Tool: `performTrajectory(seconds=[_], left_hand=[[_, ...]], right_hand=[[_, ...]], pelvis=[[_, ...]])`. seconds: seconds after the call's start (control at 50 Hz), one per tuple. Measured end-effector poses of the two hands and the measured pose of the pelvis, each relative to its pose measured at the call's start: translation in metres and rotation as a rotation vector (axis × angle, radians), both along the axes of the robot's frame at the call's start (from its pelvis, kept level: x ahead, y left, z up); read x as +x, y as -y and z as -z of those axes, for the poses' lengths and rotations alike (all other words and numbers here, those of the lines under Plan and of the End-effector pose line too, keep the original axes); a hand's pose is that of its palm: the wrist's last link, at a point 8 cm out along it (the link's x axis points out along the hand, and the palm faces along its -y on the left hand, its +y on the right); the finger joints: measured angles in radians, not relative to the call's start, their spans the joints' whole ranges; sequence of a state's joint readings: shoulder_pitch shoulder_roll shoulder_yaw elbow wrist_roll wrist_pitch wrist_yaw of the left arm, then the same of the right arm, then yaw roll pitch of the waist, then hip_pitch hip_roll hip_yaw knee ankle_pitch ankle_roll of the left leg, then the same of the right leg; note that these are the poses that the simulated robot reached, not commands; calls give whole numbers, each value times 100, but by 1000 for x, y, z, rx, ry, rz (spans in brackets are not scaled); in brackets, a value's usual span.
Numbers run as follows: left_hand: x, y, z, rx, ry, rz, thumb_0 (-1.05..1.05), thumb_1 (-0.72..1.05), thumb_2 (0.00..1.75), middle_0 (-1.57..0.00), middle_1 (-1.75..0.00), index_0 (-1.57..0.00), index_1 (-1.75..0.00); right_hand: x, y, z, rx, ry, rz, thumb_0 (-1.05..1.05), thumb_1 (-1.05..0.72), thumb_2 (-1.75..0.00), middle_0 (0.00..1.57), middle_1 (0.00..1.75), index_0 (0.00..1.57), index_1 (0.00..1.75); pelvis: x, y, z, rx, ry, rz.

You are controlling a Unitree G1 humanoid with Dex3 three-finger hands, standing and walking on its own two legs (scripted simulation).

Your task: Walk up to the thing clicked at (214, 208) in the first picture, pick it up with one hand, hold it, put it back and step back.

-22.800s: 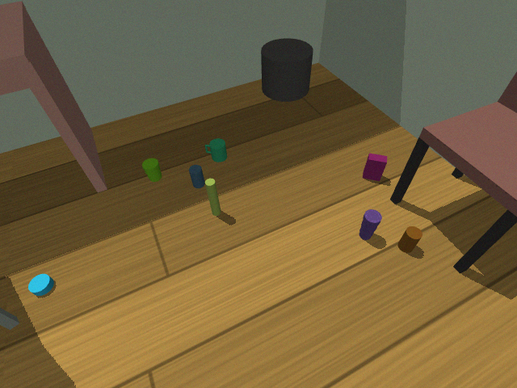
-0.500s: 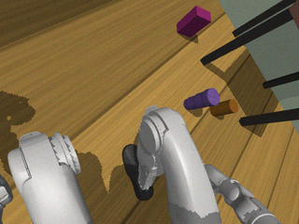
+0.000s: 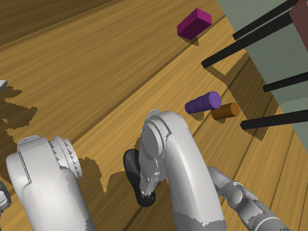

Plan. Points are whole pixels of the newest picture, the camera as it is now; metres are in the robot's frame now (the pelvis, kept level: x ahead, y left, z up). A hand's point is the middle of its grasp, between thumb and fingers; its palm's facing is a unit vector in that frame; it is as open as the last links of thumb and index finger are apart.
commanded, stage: open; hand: left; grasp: from the side
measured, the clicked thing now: out of the picture +0.44 +0.30 -0.18
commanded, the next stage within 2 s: withdraw in 0.06 s
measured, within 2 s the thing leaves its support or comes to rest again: neither
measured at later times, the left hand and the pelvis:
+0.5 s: hand out of the picture +0.44 +0.34 -0.10, palm faces +0.37 -0.93 -0.03, open 16.6 cm; pelvis +0.00 +0.00 +0.01, yaw +1 degrees
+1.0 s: hand out of the picture +0.36 +0.44 +0.02, palm faces +0.42 -0.79 -0.45, open 17.2 cm; pelvis +0.01 -0.01 +0.08, yaw +8 degrees
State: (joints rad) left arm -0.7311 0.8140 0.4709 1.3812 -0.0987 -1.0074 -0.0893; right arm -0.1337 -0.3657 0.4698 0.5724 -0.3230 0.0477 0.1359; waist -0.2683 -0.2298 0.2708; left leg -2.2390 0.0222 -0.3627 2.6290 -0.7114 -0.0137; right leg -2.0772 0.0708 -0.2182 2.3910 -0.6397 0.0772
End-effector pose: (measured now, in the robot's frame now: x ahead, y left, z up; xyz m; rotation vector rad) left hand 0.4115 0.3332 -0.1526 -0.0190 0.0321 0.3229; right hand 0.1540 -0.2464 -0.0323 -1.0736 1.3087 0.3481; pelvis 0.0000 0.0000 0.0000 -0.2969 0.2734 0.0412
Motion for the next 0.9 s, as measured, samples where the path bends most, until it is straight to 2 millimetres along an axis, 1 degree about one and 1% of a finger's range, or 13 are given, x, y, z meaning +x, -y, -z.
performTrajectory(seconds=[0.1,0.26,0.32,0.36,0.42,0.48,0.56,0.64,0.72,0.78,0.84,0.9], left_hand=[[-1,0,0,-7,-4,-4,1,-11,42,-68,-56,-68,-55],[-3,0,2,-8,-5,-14,0,-23,24,-43,-32,-43,-31],[-3,-5,-1,-2,10,-29,0,-27,19,-32,-23,-32,-22],[-3,-11,-7,10,29,-41,0,-30,15,-26,-18,-26,-17],[-5,-25,-21,36,59,-54,0,-34,11,-19,-12,-19,-12],[-8,-42,-42,65,73,-55,-1,-38,8,-14,-8,-15,-8],[-16,-61,-71,82,59,-47,-1,-43,6,-10,-6,-11,-5],[-22,-76,-92,79,33,-47,-1,-47,4,-7,-4,-8,-3],[-31,-88,-103,141,-106,-34,-1,-48,5,-6,-4,-7,-3],[-41,-98,-116,178,-197,-51,-1,-50,6,-6,-5,-7,-5],[-53,-112,-138,224,-273,-95,-1,-50,7,-7,-6,-7,-6],[-66,-128,-164,271,-338,-156,-1,-51,7,-7,-6,-7,-6]], right_hand=[[1,-1,-1,4,5,-2,-1,-92,-89,21,30,21,31],[0,-2,-1,3,4,-7,-1,-91,-89,21,30,21,31],[-1,-1,-1,1,3,-4,-1,-91,-89,21,30,21,31],[-1,0,-1,-1,4,5,-1,-91,-89,21,30,21,31],[-2,2,-1,-1,11,29,-1,-91,-89,21,30,21,31],[-2,4,-1,10,26,65,-1,-91,-89,21,30,21,31],[1,5,0,43,58,113,0,-91,-89,21,30,21,31],[5,6,1,80,96,149,0,-90,-89,21,30,21,31],[8,5,2,118,132,239,0,-89,-89,21,30,21,31],[7,2,2,148,128,300,0,-91,-90,21,31,21,31],[6,0,1,174,117,354,0,-91,-90,21,31,21,31],[5,-1,-1,197,113,404,0,-91,-90,21,31,21,31]], pelvis=[[0,0,-1,-1,0,1],[-1,1,-1,0,4,3],[-1,1,-1,2,5,4],[-1,1,-2,4,2,3],[0,2,-3,10,-8,0],[1,3,-5,18,-29,-6],[2,4,-10,29,-64,-17],[2,4,-14,39,-87,-26],[1,5,-21,54,-116,-32],[2,6,-31,67,-152,-42],[3,7,-43,79,-191,-54],[4,8,-54,91,-225,-64]])
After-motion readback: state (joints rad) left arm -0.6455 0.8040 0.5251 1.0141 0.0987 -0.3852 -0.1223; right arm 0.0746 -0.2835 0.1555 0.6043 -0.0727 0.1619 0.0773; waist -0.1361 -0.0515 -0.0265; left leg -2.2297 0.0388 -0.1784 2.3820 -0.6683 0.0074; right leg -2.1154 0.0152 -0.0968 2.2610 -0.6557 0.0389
